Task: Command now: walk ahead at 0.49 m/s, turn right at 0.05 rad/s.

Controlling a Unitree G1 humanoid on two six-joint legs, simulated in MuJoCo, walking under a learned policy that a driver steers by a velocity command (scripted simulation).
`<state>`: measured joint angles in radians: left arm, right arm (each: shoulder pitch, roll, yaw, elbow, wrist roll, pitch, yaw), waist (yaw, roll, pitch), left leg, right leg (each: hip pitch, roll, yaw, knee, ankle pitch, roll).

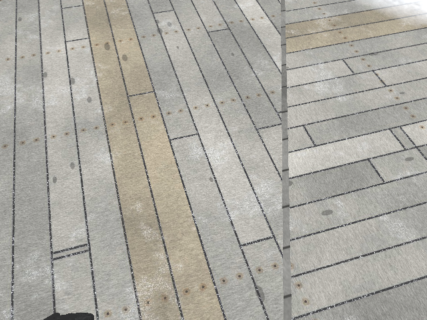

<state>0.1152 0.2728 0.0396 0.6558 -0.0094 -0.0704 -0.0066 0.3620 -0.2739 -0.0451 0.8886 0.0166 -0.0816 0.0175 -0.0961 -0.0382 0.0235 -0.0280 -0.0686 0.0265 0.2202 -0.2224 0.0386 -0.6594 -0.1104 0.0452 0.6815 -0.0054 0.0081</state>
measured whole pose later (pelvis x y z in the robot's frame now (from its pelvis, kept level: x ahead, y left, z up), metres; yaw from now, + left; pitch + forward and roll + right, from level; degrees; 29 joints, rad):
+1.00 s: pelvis +0.57 +0.03 +0.00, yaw +19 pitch +2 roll +0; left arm 0.10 0.30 0.05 0.70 0.02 -0.10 0.01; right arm 0.32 -0.28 -0.06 0.75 0.02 -0.04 0.00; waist -0.06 -0.03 0.04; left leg -0.17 -0.12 -0.11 0.33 -0.19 0.08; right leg -0.66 -0.10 0.10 0.77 -0.08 0.07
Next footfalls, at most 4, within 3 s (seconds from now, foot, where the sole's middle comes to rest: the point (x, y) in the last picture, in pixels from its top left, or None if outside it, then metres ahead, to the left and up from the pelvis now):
0.16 right None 0.27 -0.14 -0.78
0.70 left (172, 296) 0.56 0.10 -0.78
1.18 right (199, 205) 0.89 -0.01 -0.78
1.70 left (97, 196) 0.97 0.37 -0.78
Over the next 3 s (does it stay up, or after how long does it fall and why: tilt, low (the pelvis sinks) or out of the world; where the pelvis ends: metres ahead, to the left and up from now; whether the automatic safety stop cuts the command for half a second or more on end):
stays up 1.04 0.30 0.00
